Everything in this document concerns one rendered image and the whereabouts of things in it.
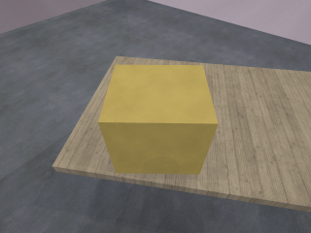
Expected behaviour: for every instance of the carton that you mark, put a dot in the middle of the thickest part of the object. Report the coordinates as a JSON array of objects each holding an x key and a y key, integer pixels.
[{"x": 158, "y": 119}]

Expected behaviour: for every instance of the table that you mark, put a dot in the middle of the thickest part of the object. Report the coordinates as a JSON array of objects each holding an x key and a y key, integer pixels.
[{"x": 260, "y": 152}]

